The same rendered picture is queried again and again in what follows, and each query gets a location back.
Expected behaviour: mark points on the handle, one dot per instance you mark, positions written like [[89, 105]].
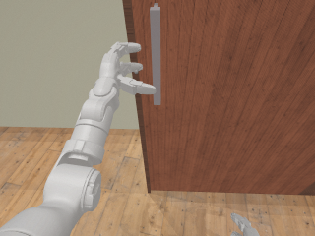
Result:
[[155, 48]]

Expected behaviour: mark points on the robot left hand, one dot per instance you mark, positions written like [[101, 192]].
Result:
[[111, 67]]

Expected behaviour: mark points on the robot right hand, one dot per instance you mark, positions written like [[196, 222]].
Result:
[[244, 225]]

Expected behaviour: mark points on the robot left upper arm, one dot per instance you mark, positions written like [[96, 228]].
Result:
[[71, 191]]

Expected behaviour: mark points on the left robot forearm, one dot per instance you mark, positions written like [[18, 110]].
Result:
[[86, 146]]

